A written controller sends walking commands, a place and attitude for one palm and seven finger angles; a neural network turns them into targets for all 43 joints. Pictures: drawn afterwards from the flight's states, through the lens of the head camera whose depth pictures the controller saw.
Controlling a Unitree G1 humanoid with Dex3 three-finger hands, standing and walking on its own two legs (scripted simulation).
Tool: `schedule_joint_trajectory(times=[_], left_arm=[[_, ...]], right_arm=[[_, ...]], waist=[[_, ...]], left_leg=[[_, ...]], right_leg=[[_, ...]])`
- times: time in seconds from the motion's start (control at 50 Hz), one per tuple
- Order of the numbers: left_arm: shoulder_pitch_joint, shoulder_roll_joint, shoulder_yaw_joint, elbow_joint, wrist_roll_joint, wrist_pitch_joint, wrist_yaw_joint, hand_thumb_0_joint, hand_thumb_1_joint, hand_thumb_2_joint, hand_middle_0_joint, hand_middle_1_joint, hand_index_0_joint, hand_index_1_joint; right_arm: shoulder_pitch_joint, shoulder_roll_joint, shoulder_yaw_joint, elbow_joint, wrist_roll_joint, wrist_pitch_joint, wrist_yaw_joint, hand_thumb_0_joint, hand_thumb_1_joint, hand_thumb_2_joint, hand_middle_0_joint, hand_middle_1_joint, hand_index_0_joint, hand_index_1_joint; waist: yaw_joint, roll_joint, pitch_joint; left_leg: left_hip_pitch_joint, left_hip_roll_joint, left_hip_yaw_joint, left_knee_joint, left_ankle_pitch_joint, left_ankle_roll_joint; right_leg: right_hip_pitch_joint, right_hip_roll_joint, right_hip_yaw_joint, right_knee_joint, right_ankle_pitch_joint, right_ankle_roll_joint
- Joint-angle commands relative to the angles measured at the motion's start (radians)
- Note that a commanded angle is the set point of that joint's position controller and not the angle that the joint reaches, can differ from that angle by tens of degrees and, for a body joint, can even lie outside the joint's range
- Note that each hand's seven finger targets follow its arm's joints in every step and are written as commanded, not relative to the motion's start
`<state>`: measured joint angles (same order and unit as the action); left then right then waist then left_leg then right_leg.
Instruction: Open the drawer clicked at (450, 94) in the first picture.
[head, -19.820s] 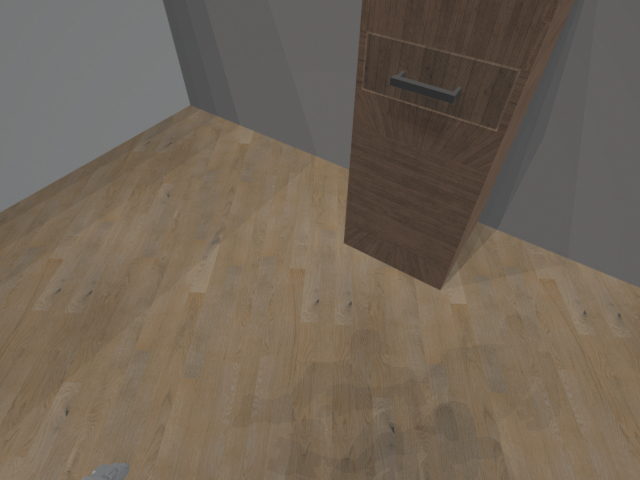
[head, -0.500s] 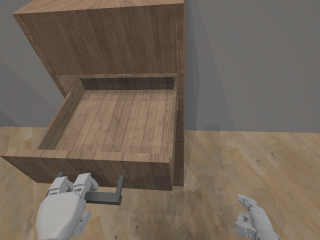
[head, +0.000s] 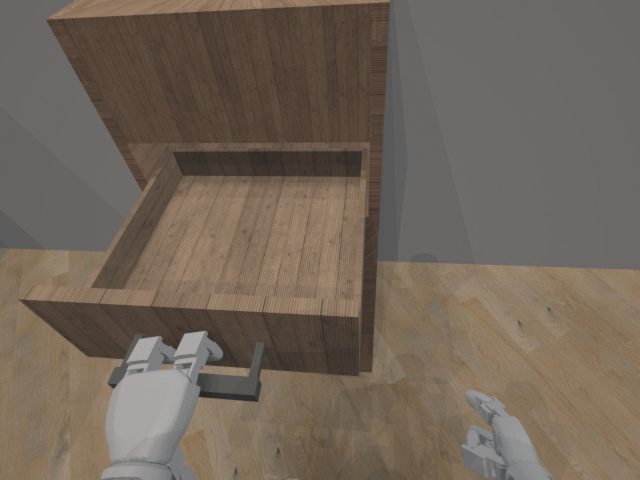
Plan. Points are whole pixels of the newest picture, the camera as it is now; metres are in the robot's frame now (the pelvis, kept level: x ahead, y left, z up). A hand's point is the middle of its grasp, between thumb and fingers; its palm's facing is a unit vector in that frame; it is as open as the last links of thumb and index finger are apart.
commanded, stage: lift the hand off the handle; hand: left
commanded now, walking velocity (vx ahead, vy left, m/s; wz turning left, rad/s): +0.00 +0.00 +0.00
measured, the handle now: (191, 365) +0.23 +0.19 +0.05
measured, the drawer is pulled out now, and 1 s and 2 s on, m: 0.30 0.30 0.30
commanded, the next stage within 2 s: draw the hand back to the body in 1.38 s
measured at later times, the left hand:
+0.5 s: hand (165, 393) +0.19 +0.19 +0.08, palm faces +0.09 -0.16 -0.98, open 13.7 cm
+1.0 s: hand (143, 355) +0.20 +0.19 +0.14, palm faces +0.13 -0.19 -0.97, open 13.5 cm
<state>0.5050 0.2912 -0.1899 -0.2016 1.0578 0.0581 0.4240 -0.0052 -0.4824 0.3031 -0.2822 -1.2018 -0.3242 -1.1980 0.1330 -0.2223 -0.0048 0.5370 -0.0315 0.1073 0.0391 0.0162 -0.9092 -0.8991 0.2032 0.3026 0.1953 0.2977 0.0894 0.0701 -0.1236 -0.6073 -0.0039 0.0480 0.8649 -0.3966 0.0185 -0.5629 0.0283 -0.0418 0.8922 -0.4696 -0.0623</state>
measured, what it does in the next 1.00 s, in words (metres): stands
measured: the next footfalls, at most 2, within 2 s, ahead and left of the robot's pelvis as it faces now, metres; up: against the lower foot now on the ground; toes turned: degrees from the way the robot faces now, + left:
none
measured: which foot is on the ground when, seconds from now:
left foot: down 0.00-1.00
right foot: down 0.00-1.00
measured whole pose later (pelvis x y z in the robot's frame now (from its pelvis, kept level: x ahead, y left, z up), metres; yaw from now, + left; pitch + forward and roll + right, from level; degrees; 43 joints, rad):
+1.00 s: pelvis +0.00 +0.01 +0.04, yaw +0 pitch -1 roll +0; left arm 0.42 0.41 -0.16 -0.47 0.92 0.12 0.14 -0.01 -0.49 0.30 -0.39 -1.24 -0.37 -1.22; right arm 0.07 -0.24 0.02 0.58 0.01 0.11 0.01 0.02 -0.91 -0.90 0.20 0.30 0.19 0.30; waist 0.13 0.12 -0.03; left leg -0.28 -0.01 0.04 0.56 -0.27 0.03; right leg -0.22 0.03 -0.04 0.56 -0.32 -0.04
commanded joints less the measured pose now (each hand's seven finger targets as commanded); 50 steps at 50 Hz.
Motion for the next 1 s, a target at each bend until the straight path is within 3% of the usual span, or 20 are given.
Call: schedule_joint_trajectory(times=[0.0,0.06,0.12,0.18,0.3,0.38,0.44,0.5,0.54,0.6,0.66,0.7,0.74,0.76,0.8,0.88,0.96,0.98], left_arm=[[-0.093,0.092,0.038,-0.152,0.007,0.005,0.011,0.0,-0.5,0.3,-0.3,-1.2,-0.3,-1.2],[-0.106,0.122,0.069,-0.143,0.004,0.012,0.011,0.0,-0.5,0.3,-0.3,-1.2,-0.3,-1.2],[-0.138,0.12,0.052,-0.223,-0.001,0.012,0.003,0.0,-0.5,0.3,-0.3,-1.2,-0.3,-1.2],[-0.151,0.126,0.047,-0.285,-0.016,0.011,-0.012,0.0,-0.5,0.3,-0.3,-1.2,-0.3,-1.2],[-0.087,0.174,0.116,-0.301,-0.031,0.008,-0.031,0.0,-0.5,0.3,-0.3,-1.2,-0.3,-1.2],[-0.05,0.169,0.119,-0.31,-0.048,0.034,-0.057,0.0,-0.5,0.3,-0.3,-1.2,-0.3,-1.2],[-0.11,0.189,0.127,-0.336,-0.065,0.045,-0.091,0.0,-0.5,0.3,-0.3,-1.2,-0.3,-1.2],[-0.143,0.189,0.114,-0.365,-0.078,0.041,-0.124,0.0,-0.5,0.3,-0.3,-1.2,-0.3,-1.2],[-0.158,0.214,0.14,-0.358,-0.08,0.035,-0.14,0.0,-0.5,0.3,-0.3,-1.2,-0.3,-1.2],[-0.19,0.237,0.168,-0.396,-0.087,0.019,-0.154,0.0,-0.5,0.3,-0.3,-1.2,-0.3,-1.2],[-0.184,0.231,0.17,-0.439,-0.108,0.013,-0.17,0.0,-0.5,0.3,-0.3,-1.2,-0.3,-1.2],[-0.186,0.239,0.173,-0.457,-0.11,0.008,-0.178,0.0,-0.5,0.3,-0.3,-1.2,-0.3,-1.2],[-0.194,0.244,0.183,-0.455,-0.105,0.009,-0.183,0.0,-0.5,0.3,-0.3,-1.2,-0.3,-1.2],[-0.205,0.241,0.18,-0.476,-0.115,0.014,-0.188,0.0,-0.5,0.3,-0.3,-1.2,-0.3,-1.2],[-0.236,0.223,0.149,-0.501,-0.111,0.015,-0.199,0.0,-0.5,0.3,-0.3,-1.2,-0.3,-1.2],[-0.239,0.245,0.167,-0.542,-0.115,0.026,-0.215,0.0,-0.5,0.3,-0.3,-1.2,-0.3,-1.2],[-0.31,0.232,0.142,-0.559,-0.124,0.052,-0.239,0.0,-0.5,0.3,-0.3,-1.2,-0.3,-1.2],[-0.282,0.22,0.129,-0.529,-0.107,0.065,-0.25,0.0,-0.5,0.3,-0.3,-1.2,-0.3,-1.2]], right_arm=[[-0.143,-0.081,-0.028,-0.164,0.007,-0.054,-0.009,0.0,-0.9,-0.9,0.2,0.3,0.2,0.3],[-0.146,-0.083,-0.025,-0.162,0.007,-0.054,-0.017,0.0,-0.9,-0.9,0.2,0.3,0.2,0.3],[-0.15,-0.078,-0.028,-0.164,0.005,-0.055,-0.016,0.0,-0.9,-0.9,0.2,0.3,0.2,0.3],[-0.154,-0.078,-0.026,-0.169,0.003,-0.06,-0.014,0.0,-0.9,-0.9,0.2,0.3,0.2,0.3],[-0.175,-0.077,-0.023,-0.156,0.009,-0.058,-0.012,0.0,-0.9,-0.9,0.2,0.3,0.2,0.3],[-0.189,-0.077,-0.015,-0.157,0.018,-0.058,-0.009,0.0,-0.9,-0.9,0.2,0.3,0.2,0.3],[-0.202,-0.082,-0.014,-0.151,0.021,-0.054,-0.022,0.0,-0.9,-0.9,0.2,0.3,0.2,0.3],[-0.209,-0.08,-0.011,-0.146,0.025,-0.057,-0.028,0.0,-0.9,-0.9,0.2,0.3,0.2,0.3],[-0.206,-0.081,-0.009,-0.142,0.022,-0.061,-0.035,0.0,-0.9,-0.9,0.2,0.3,0.2,0.3],[-0.215,-0.085,-0.008,-0.135,0.021,-0.063,-0.04,0.0,-0.9,-0.9,0.2,0.3,0.2,0.3],[-0.227,-0.086,-0.007,-0.145,0.026,-0.069,-0.036,0.0,-0.9,-0.9,0.2,0.3,0.2,0.3],[-0.218,-0.086,-0.007,-0.137,0.023,-0.067,-0.036,0.0,-0.9,-0.9,0.2,0.3,0.2,0.3],[-0.222,-0.089,-0.008,-0.132,0.021,-0.062,-0.035,0.0,-0.9,-0.9,0.2,0.3,0.2,0.3],[-0.245,-0.089,-0.001,-0.14,0.03,-0.064,-0.03,0.0,-0.9,-0.9,0.2,0.3,0.2,0.3],[-0.235,-0.086,-0.005,-0.132,0.029,-0.061,-0.028,0.0,-0.9,-0.9,0.2,0.3,0.2,0.3],[-0.233,-0.082,0.001,-0.144,0.032,-0.066,-0.025,0.0,-0.9,-0.9,0.2,0.3,0.2,0.3],[-0.286,-0.08,0.009,-0.145,0.046,-0.062,-0.019,0.0,-0.9,-0.9,0.2,0.3,0.2,0.3],[-0.251,-0.077,0.008,-0.13,0.038,-0.057,-0.014,0.0,-0.9,-0.9,0.2,0.3,0.2,0.3]], waist=[[-0.024,-0.1,-0.096],[-0.021,-0.107,-0.105],[-0.012,-0.057,-0.128],[-0.013,-0.061,-0.132],[0.0,-0.087,-0.084],[0.012,-0.069,-0.066],[0.006,-0.09,-0.045],[0.002,-0.065,-0.03],[0.008,-0.09,-0.018],[0.014,-0.059,-0.039],[0.014,-0.033,-0.059],[0.016,-0.052,-0.059],[0.017,-0.065,-0.04],[0.015,-0.027,-0.046],[0.013,-0.019,-0.055],[0.026,-0.044,-0.081],[0.015,-0.026,-0.054],[0.024,-0.023,-0.067]], left_leg=[[0.19,-0.017,-0.063,-0.113,0.16,0.017],[0.189,-0.018,-0.06,-0.12,0.157,0.016],[0.238,-0.021,-0.056,-0.128,0.174,0.019],[0.268,-0.019,-0.062,-0.135,0.195,0.023],[0.275,-0.019,-0.056,-0.166,0.213,0.017],[0.292,-0.017,-0.048,-0.197,0.222,0.018],[0.309,-0.019,-0.044,-0.224,0.203,0.022],[0.35,-0.018,-0.044,-0.242,0.21,0.026],[0.363,-0.02,-0.04,-0.254,0.209,0.027],[0.394,-0.02,-0.042,-0.273,0.24,0.025],[0.429,-0.013,-0.048,-0.286,0.289,0.023],[0.43,-0.015,-0.045,-0.295,0.307,0.023],[0.436,-0.015,-0.043,-0.304,0.31,0.021],[0.45,-0.009,-0.052,-0.311,0.308,0.018],[0.468,-0.006,-0.052,-0.321,0.327,0.019],[0.485,0.001,-0.053,-0.335,0.343,0.02],[0.499,0.008,-0.066,-0.361,0.337,0.014],[0.498,0.009,-0.058,-0.367,0.353,0.015]], right_leg=[[-0.023,0.004,0.065,-0.201,0.203,0.015],[0.002,0.003,0.079,-0.216,0.205,0.015],[0.013,-0.003,0.085,-0.235,0.195,0.013],[0.023,-0.007,0.091,-0.25,0.202,0.011],[0.07,-0.005,0.108,-0.282,0.252,0.014],[0.116,-0.01,0.105,-0.309,0.269,0.02],[0.135,-0.017,0.107,-0.35,0.24,0.031],[0.142,-0.021,0.109,-0.383,0.226,0.03],[0.154,-0.024,0.114,-0.407,0.22,0.036],[0.193,-0.026,0.121,-0.424,0.266,0.03],[0.22,-0.023,0.107,-0.423,0.333,0.027],[0.238,-0.024,0.102,-0.43,0.359,0.031],[0.236,-0.023,0.104,-0.444,0.358,0.033],[0.24,-0.021,0.106,-0.444,0.348,0.026],[0.242,-0.021,0.086,-0.445,0.337,0.027],[0.269,-0.021,0.069,-0.45,0.334,0.029],[0.273,-0.015,0.069,-0.462,0.313,0.025],[0.284,-0.017,0.056,-0.457,0.309,0.025]])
